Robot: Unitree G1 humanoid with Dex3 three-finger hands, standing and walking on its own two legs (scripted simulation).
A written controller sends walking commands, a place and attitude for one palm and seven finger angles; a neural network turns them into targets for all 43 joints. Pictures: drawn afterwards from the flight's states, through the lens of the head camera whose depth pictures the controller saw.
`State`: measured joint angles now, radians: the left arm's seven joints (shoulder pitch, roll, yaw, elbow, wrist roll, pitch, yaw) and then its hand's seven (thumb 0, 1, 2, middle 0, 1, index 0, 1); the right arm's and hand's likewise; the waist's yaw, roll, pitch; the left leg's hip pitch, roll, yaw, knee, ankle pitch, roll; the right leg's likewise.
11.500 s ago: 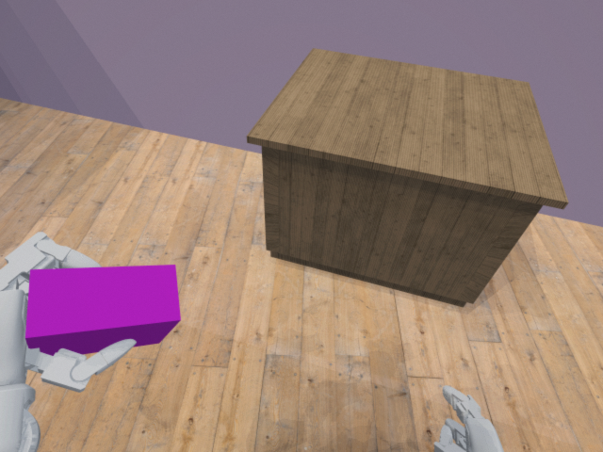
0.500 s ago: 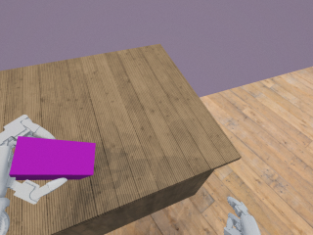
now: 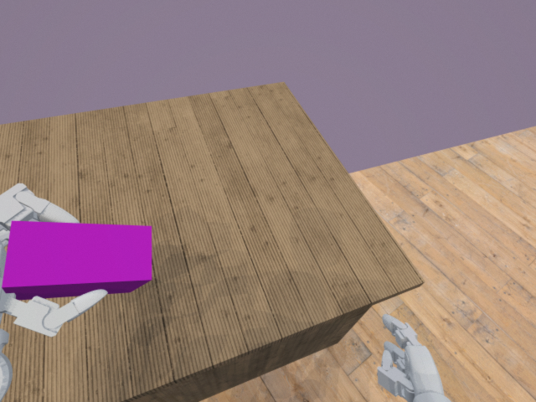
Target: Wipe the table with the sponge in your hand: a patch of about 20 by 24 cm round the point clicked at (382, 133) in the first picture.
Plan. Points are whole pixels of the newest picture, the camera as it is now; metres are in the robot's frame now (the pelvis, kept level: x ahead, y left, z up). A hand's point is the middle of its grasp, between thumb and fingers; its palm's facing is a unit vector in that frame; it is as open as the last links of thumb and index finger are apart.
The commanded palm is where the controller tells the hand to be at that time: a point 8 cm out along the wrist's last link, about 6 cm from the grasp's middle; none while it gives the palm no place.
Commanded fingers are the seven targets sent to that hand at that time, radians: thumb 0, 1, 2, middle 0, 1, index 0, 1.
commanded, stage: look again from close up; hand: left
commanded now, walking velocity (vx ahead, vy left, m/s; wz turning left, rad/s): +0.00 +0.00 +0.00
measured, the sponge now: (102, 262) +0.23 +0.22 +0.13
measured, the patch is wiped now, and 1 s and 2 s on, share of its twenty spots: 0.00 0.00 0.00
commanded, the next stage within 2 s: come to a stop and stand still in 0.28 s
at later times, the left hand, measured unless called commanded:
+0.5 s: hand (69, 300) +0.19 +0.22 +0.15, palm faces +0.35 -0.86 -0.37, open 10.2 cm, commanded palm +0.13 +0.26 +0.17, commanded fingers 0.00 0.10 1.30 -1.20 -1.60 -1.20 -1.60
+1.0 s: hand (66, 279) +0.21 +0.24 +0.14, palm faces +0.26 -0.86 -0.44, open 10.2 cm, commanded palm +0.15 +0.28 +0.17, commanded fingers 0.00 0.10 1.30 -1.20 -1.60 -1.20 -1.60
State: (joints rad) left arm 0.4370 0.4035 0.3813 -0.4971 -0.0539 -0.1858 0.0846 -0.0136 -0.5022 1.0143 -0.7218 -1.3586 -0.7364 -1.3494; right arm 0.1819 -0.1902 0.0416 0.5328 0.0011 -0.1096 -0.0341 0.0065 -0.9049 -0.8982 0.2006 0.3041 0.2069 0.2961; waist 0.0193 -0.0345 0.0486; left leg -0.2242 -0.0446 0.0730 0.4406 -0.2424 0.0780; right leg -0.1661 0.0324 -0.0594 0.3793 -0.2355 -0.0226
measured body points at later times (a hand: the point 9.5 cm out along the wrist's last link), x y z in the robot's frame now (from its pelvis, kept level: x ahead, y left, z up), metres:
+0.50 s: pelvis -0.04 -0.02 +0.00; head -0.03 -0.01 +0.45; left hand +0.16 +0.27 +0.17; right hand +0.13 -0.25 -0.07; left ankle -0.01 +0.05 -0.74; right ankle -0.02 -0.11 -0.74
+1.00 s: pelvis -0.01 +0.00 +0.00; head +0.03 +0.02 +0.45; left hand +0.19 +0.29 +0.16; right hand +0.15 -0.22 -0.08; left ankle -0.01 +0.05 -0.74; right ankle -0.02 -0.11 -0.74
